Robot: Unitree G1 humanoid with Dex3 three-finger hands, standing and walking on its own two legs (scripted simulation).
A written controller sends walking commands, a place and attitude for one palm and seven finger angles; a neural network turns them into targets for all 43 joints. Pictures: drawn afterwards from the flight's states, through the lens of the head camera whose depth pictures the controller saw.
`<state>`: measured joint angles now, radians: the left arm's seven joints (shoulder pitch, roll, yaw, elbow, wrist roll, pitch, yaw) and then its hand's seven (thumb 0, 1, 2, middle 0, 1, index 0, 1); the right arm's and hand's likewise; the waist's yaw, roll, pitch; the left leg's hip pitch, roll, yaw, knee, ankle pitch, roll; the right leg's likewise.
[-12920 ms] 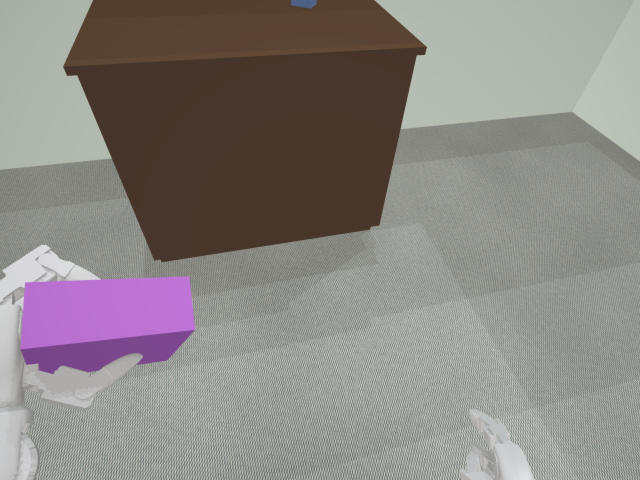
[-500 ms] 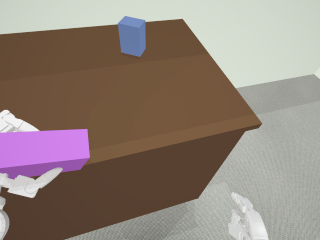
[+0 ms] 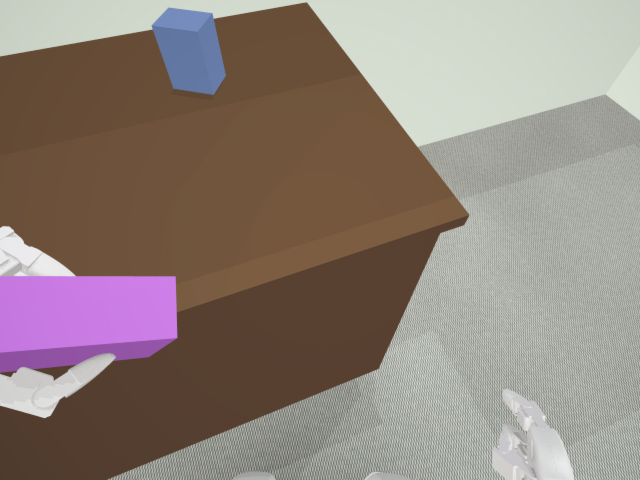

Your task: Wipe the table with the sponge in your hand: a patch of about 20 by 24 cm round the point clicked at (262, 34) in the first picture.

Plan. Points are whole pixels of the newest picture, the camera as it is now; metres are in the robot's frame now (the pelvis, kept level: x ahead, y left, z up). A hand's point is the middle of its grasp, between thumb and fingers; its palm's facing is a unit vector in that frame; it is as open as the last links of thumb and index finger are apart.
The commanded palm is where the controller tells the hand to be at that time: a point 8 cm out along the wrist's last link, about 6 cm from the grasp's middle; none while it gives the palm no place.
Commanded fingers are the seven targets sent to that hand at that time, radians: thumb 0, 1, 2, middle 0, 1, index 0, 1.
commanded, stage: come to a stop and stand still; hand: left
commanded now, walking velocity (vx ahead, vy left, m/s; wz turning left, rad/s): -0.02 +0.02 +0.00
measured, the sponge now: (111, 324) +0.23 +0.20 +0.14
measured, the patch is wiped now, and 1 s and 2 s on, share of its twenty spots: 0.00 0.00 0.00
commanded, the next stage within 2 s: look again from close up in 1.30 s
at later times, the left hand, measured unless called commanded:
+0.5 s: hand (0, 355) +0.20 +0.27 +0.15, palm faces +0.27 -0.91 -0.32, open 9.6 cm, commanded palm +0.15 +0.32 +0.18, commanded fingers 0.00 0.10 1.30 -1.20 -1.60 -1.20 -1.60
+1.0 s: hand out of the picture +0.24 +0.30 +0.17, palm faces +0.36 -0.86 -0.36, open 9.6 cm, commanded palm +0.18 +0.33 +0.18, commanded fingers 0.00 0.10 1.30 -1.20 -1.60 -1.20 -1.60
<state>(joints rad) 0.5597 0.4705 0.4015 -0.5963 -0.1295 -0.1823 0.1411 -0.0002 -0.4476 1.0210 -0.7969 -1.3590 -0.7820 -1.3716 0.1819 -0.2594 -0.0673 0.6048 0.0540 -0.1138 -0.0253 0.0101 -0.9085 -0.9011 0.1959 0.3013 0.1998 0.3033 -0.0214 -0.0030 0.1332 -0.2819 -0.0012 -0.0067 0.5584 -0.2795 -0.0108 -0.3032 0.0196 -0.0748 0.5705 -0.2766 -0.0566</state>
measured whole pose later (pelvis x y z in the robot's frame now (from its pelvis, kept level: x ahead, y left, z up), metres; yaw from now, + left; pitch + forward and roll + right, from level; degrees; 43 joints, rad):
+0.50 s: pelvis -0.03 +0.06 +0.00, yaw -4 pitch -4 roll +0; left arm 0.39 0.32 0.28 -0.39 -0.02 -0.21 0.08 0.00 -0.44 1.02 -0.79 -1.37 -0.77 -1.38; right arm 0.25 -0.18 0.04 0.54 0.02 -0.15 0.00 0.01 -0.91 -0.90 0.20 0.30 0.20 0.30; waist 0.02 -0.03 0.06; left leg -0.21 -0.03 0.10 0.49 -0.22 0.07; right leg -0.25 -0.01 0.02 0.49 -0.20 0.01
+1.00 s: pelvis +0.00 +0.06 +0.01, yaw -3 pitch -1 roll -1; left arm 0.36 0.35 0.35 -0.42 -0.01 -0.22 0.10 -0.01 -0.45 1.02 -0.79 -1.36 -0.78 -1.38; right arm 0.20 -0.19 0.03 0.58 0.01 -0.14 0.00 0.01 -0.91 -0.90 0.20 0.30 0.20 0.30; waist 0.03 -0.02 0.05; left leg -0.19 -0.03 0.07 0.47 -0.26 0.06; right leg -0.20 0.00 -0.01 0.42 -0.19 0.02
